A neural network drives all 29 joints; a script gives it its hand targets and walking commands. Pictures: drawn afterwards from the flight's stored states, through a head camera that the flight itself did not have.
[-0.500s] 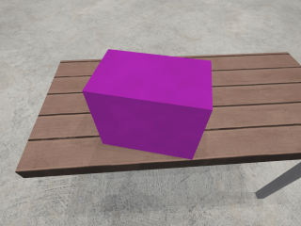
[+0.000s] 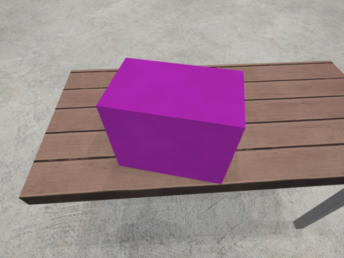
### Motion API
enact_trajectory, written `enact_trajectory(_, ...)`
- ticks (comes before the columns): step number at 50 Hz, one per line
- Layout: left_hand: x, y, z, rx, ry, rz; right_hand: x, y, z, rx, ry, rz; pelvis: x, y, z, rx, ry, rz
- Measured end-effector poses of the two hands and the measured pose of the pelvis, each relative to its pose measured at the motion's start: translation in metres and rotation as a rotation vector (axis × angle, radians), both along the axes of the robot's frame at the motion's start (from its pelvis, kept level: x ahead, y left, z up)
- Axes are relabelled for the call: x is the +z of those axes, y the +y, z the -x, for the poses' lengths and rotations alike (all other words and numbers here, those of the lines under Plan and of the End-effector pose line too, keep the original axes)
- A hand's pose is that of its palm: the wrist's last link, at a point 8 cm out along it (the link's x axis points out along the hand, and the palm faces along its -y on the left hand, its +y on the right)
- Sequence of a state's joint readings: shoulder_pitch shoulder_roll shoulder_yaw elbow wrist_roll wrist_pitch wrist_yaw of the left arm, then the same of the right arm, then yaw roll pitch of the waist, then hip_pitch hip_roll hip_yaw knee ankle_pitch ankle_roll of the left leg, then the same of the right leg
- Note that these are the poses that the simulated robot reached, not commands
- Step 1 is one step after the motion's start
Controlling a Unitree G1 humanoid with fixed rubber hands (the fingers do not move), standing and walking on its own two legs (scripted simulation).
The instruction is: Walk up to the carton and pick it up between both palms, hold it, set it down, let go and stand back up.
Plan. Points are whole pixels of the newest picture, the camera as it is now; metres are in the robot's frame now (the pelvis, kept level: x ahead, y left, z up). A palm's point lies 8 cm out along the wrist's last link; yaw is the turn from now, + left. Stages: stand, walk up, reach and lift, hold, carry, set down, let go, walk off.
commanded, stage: stand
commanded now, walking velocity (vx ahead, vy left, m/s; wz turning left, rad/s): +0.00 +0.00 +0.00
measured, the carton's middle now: (175, 122) +0.43 +0.01 +0.06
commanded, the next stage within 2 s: none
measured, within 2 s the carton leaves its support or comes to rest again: neither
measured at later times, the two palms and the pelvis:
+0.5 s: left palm out of the picture +0.06 +0.29 -0.12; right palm out of the picture +0.04 -0.30 -0.12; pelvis +0.00 +0.00 +0.00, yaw +0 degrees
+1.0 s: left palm out of the picture +0.06 +0.29 -0.12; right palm out of the picture +0.04 -0.30 -0.12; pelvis -0.01 +0.00 +0.00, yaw +0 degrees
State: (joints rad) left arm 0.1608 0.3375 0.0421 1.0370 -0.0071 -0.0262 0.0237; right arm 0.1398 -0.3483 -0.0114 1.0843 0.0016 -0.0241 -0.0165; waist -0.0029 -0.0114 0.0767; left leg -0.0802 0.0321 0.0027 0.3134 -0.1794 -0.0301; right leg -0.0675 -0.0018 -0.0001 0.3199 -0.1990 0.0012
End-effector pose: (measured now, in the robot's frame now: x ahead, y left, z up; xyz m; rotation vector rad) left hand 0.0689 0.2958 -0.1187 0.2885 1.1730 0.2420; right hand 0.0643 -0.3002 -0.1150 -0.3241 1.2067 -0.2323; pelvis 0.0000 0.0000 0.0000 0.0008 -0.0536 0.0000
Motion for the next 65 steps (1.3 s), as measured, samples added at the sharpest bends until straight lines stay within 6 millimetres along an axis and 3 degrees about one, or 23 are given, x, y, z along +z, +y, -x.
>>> enact_trajectory(32,-0.002,-0.005,0.011,0.005,0.027,0.006,-0.002,-0.004,0.022,-0.029,0.031,0.002,0.000,-0.003,0.004,-0.003,-0.010,0.002)
enact_trajectory(65,-0.005,-0.002,0.021,0.015,0.043,0.009,0.000,-0.001,0.010,-0.010,0.011,0.001,0.000,-0.002,0.006,-0.002,-0.004,0.001)
